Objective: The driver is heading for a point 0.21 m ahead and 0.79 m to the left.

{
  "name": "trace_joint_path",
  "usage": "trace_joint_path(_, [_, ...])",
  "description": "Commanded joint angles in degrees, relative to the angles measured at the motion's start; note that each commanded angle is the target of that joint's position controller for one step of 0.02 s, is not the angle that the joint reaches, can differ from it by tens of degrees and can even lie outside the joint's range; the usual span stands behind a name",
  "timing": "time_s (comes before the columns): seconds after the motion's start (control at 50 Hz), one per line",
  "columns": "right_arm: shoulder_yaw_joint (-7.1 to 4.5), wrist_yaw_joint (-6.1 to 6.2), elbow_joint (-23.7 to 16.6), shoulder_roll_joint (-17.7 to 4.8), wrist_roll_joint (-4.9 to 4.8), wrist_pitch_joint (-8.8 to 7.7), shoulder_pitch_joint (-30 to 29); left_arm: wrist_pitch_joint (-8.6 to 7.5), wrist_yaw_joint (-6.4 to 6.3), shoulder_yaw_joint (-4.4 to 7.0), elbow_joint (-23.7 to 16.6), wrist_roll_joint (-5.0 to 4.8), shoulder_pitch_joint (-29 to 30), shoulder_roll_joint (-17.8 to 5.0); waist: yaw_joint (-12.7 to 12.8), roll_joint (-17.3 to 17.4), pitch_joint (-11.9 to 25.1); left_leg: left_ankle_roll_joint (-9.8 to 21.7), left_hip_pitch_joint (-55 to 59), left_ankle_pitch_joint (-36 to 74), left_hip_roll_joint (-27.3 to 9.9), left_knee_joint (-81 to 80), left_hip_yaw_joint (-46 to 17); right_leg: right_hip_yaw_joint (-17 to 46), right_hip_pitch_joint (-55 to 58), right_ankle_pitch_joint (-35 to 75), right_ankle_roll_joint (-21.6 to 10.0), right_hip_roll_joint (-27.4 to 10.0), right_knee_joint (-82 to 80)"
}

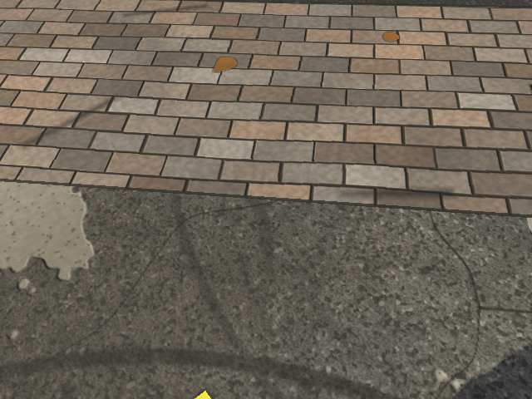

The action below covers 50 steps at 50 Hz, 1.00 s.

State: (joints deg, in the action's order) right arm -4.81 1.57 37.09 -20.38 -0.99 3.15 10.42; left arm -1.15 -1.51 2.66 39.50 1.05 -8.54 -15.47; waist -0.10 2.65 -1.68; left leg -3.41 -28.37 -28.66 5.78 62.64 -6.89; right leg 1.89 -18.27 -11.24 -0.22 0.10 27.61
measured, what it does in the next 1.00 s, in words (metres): steps on the spot, turning left: left foot, then right foot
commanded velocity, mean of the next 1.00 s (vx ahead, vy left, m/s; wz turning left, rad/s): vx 0.04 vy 0.00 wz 0.59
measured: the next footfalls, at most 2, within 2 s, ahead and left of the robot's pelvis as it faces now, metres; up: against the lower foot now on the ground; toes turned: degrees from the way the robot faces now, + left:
left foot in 0.28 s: +0.02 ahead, +0.14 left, +0.00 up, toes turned +11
right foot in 0.78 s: +0.10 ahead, -0.06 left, +0.00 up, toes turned +33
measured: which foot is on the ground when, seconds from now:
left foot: up 0.00-0.26, down 0.28-0.78, up 0.80-1.00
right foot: down 0.00-0.28, up 0.30-0.76, down 0.78-1.00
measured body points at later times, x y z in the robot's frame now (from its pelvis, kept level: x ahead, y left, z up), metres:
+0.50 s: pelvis -0.01 +0.05 +0.01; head +0.02 +0.09 +0.45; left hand +0.06 +0.37 -0.11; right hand +0.21 -0.19 -0.07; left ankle -0.02 +0.14 -0.74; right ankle +0.03 -0.11 -0.66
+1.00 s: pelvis +0.02 +0.02 +0.01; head +0.04 +0.02 +0.46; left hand -0.04 +0.33 -0.08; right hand +0.30 -0.15 -0.09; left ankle -0.07 +0.14 -0.66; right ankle +0.07 -0.08 -0.74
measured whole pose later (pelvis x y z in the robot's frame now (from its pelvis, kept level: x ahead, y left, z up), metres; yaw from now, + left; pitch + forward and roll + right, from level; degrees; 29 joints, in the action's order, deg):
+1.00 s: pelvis +0.02 +0.02 +0.01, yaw +36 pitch +1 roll +0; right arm -5.9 0.5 37.0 -20.5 -1.2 3.0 14.2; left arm -1.2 -2.1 3.5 40.9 0.2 -11.8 -15.0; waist 0.9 2.1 -1.0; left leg -4.3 -30.1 -19.6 0.2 61.2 -3.4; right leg -2.0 -9.6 -13.4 -1.1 -1.0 21.5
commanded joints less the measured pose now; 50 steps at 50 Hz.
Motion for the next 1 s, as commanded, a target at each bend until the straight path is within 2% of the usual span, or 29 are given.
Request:
trace_joint_path(0.02, [-1.48,0.02,-2.9,-3.7,-0.52,0.67,2.7,0.32,-0.75,2.17,-3.5,-0.18,1.7,-8.0,-0.6,-10.8,4.6,-2.7,-5.9,3.5,-3.8,4.7,2.7,8.7,10.3,23.9,-10.8,-13.1,-7.5])
trace_joint_path(0.06, [-1.03,-0.18,-4.4,-2.5,-0.67,0.52,0.0,0.92,-1.15,2.58,-3.0,0.12,0.3,-8.7,1.1,-12.7,5.5,-3.2,-5.8,4.3,-4.9,-0.6,4.2,7.1,13.2,24.1,-11.9,-13.9,-7.9])
trace_joint_path(0.12, [-0.57,-0.88,-5.6,-1.7,-0.25,0.37,-1.5,1.38,-1.06,3.43,-2.7,-0.2,0.6,-10.4,1.9,-13.3,7.2,-2.5,-0.5,4.8,-6.9,-9.3,5.9,4.8,13.5,23.8,-12.5,-15.7,-7.8])
trace_joint_path(0.18, [-0.82,-1.62,-6.0,-2.5,-0.17,0.61,-1.1,1.52,-0.42,4.03,-2.3,-0.86,1.3,-11.6,1.9,-14.1,7.4,-1.0,5.1,6.1,-7.0,-16.9,8.3,3.0,12.0,22.0,-12.3,-17.0,-7.6])
trace_joint_path(0.22, [-1.18,-2.16,-6.0,-2.9,-0.18,0.86,0.0,1.44,-0.12,4.27,-1.9,-1.62,1.7,-12.1,1.2,-13.9,6.8,0.8,8.0,8.5,-6.8,-23.3,9.3,2.4,11.7,19.8,-11.3,-17.7,-6.1])
trace_joint_path(0.26, [-1.73,-2.44,-4.5,-2.9,-0.01,0.84,4.0,1.39,-0.1,4.18,-1.1,-2.64,2.0,-11.4,-1.2,-12.1,6.7,4.0,15.9,17.1,-4.9,-35.1,10.9,-0.6,8.2,14.5,-7.5,-16.0,-1.2])
trace_joint_path(0.28, [-2.49,-1.98,-4.1,-4.9,0.21,0.72,5.8,1.29,0.13,3.74,0.3,-2.26,-1.1,-9.3,-1.2,-6.1,6.4,6.4,22.5,25.0,-6.5,-40.2,6.0,-4.6,2.1,6.3,-3.0,-13.1,5.8])
trace_joint_path(0.3, [-4.06,-0.85,-5.5,-12.2,0.49,0.4,6.8,1.32,0.46,2.29,-1.7,1.0,-1.5,-4.9,0.6,13.7,6.4,13.5,31.2,46.1,-22.5,-41.3,-16.0,-10.5,-14.5,-20.2,3.7,-5.2,24.2])
trace_joint_path(0.32, [-3.69,-1.48,-6.6,-12.6,2.6,-0.95,6.9,1.08,-0.22,2.82,-4.2,0.64,4.9,-6.9,-3.5,13.2,7.5,23.7,25.3,48.4,-28.5,-42.9,-23.9,-1.7,-19.8,-28.6,4.7,-0.1,35.4])
trace_joint_path(0.34, [-3.11,-1.74,-6.1,-10.6,3.03,-2.12,5.4,1.24,-0.61,3.48,-4.0,-0.55,6.0,-8.8,-3.3,7.9,6.4,22.7,23.5,42.6,-25.7,-44.0,-19.7,1.4,-20.1,-25.2,4.2,-1.4,39.7])
trace_joint_path(0.36, [-2.66,-1.47,-5.8,-8.8,2.12,-2.74,2.5,1.41,-0.87,3.85,-3.3,-0.98,5.2,-9.3,-1.4,6.1,4.7,19.2,22.5,38.1,-22.0,-43.8,-15.5,2.3,-20.2,-19.8,3.6,-2.2,39.5])
trace_joint_path(0.38, [-2.17,-1.09,-6.0,-7.1,1.01,-2.69,0.1,1.55,-1.29,4.1,-2.1,-0.67,4.1,-9.2,-0.5,4.5,4.6,16.6,22.5,35.3,-19.6,-43.3,-13.4,2.6,-20.2,-16.2,3.7,-2.6,38.2])
trace_joint_path(0.4, [-1.71,-0.71,-6.1,-6.4,0.36,-2.49,-1.2,1.63,-1.44,4.27,-1.9,-0.33,3.3,-9.4,0.2,5.1,4.6,15.9,21.5,37.3,-18.4,-43.1,-12.1,2.5,-18.9,-13.5,4.2,-2.2,38.2])
trace_joint_path(0.42, [-1.39,-0.37,-6.2,-5.9,0.47,-2.28,-1.1,1.48,-1.21,4.24,-1.7,-0.42,2.8,-9.0,0.5,5.6,5.6,15.9,20.9,39.1,-17.4,-43.0,-11.6,2.2,-17.1,-11.5,4.6,-1.3,38.9])
trace_joint_path(0.48, [-1.37,0.26,-5.9,-5.9,0.71,-2.1,0.1,1.2,-0.76,3.73,-1.7,-1.06,2.9,-7.4,0.1,5.0,6.8,16.1,23.0,38.3,-16.4,-42.6,-11.8,2.3,-16.3,-8.7,5.3,-0.1,32.8])
trace_joint_path(0.54, [-1.86,0.66,-5.7,-7.1,0.5,-1.73,0.8,0.96,-0.43,3.29,-2.2,-1.08,4.9,-6.6,-0.9,5.5,6.4,16.1,23.3,33.2,-16.0,-42.1,-14.5,3.1,-14.3,-8.2,5.8,0.6,23.7])
trace_joint_path(0.66, [-2.35,-0.05,-6.1,-8.0,0.4,-1.0,-0.8,-0.05,0.75,3.4,-2.5,-1.66,4.8,-7.2,-1.4,6.7,5.7,16.4,19.4,30.7,-15.1,-40.9,-21.6,3.9,-6.0,-10.5,4.7,2.5,12.5])
trace_joint_path(0.7, [-2.38,-0.22,-6.2,-7.9,0.03,-0.76,-1.6,-0.56,1.24,3.53,-2.4,-1.83,3.8,-7.4,-1.0,7.0,6.3,15.9,20.1,33.1,-14.5,-39.7,-24.0,4.0,-3.4,-9.9,4.0,2.9,7.6])
trace_joint_path(0.74, [-2.23,-0.04,-6.5,-7.4,-0.79,-0.44,-3.6,-1.01,1.57,3.82,-1.5,-1.72,0.7,-7.3,1.3,6.4,6.9,13.5,18.6,32.3,-12.2,-37.3,-24.0,2.9,3.2,-2.2,2.7,2.8,-3.6])
trace_joint_path(0.76, [-1.92,0.16,-6.6,-6.2,-0.96,-0.4,-3.1,-1.06,1.41,4.29,-1.0,-1.33,-0.8,-8.5,1.6,4.6,7.4,11.0,15.0,26.3,-9.9,-34.9,-22.4,4.3,9.1,4.4,1.4,-0.5,-8.0])
trace_joint_path(0.78, [-1.13,0.04,-6.3,-3.2,-0.11,-0.48,0.3,-0.7,1.03,4.9,-1.6,-0.42,-1.2,-12.0,-0.4,-6.2,9.3,7.5,8.3,9.0,-4.4,-24.3,-15.3,14.2,15.8,11.0,-3.0,-11.8,-9.3])
trace_joint_path(0.8, [-1.84,0.16,-7.5,-4.9,-0.62,-0.91,0.8,-0.31,1.17,5.32,-1.4,1.24,-0.3,-15.0,-1.6,-18.7,5.1,4.0,-2.9,-8.8,3.8,-13.4,-4.4,26.6,13.5,20.3,-13.0,-21.1,-10.9])
trace_joint_path(0.82, [-3.25,0.25,-6.3,-9.3,0.5,-1.25,2.3,-0.54,1.0,4.63,-2.7,1.03,1.6,-12.1,-1.4,-14.1,4.6,1.4,-3.9,-8.1,-1.0,-1.1,-4.2,26.6,10.6,19.5,-16.5,-24.0,-10.9])
trace_joint_path(0.84, [-3.87,0.07,-5.0,-10.4,0.03,-1.02,2.8,-0.51,0.54,3.74,-3.1,0.39,3.5,-9.1,-2.0,-10.9,4.3,0.9,-4.4,-2.9,-2.5,2.5,-3.2,21.0,10.0,10.0,-14.1,-20.2,-11.4])
trace_joint_path(0.86, [-3.6,0.11,-3.9,-8.6,0.03,-0.45,3.2,-0.35,0.16,3.4,-3.3,-0.36,4.4,-8.1,-1.9,-9.8,3.1,0.3,-6.0,1.8,-3.4,3.7,-2.0,16.7,10.5,-2.2,-11.1,-16.0,-12.5])
trace_joint_path(0.88, [-3.19,0.0,-4.1,-7.2,0.31,-0.17,2.6,-0.35,-0.27,3.19,-3.0,-1.3,3.8,-7.8,-0.8,-11.0,1.8,-0.3,-9.6,5.5,-4.0,5.1,-1.2,15.5,12.2,-8.1,-10.1,-14.8,-13.6])
trace_joint_path(0.9, [-2.66,-0.43,-4.5,-5.8,0.1,-0.28,1.7,-0.3,-0.67,2.98,-2.7,-1.44,2.2,-8.0,0.2,-11.5,1.2,-0.6,-11.1,7.3,-4.6,5.4,0.3,13.9,12.9,-10.8,-9.9,-14.0,-14.7])
trace_joint_path(0.94, [-1.97,-1.03,-6.1,-4.4,-0.5,-1.1,-1.8,-0.41,-1.06,3.15,-2.2,-0.92,-1.4,-8.7,2.9,-11.8,0.6,-1.1,-13.5,9.2,-5.8,1.6,3.0,12.0,15.7,-13.9,-9.9,-13.8,-16.7])
trace_joint_path(1.0, [-1.26,-1.49,-7.5,-3.0,-0.18,-2.13,-4.7,-1.0,-0.91,3.64,-1.4,-0.93,-5.2,-10.2,5.0,-11.2,0.7,-1.4,-14.7,10.0,-7.8,-5.0,3.8,10.9,19.6,-13.9,-10.7,-15.9,-18.0])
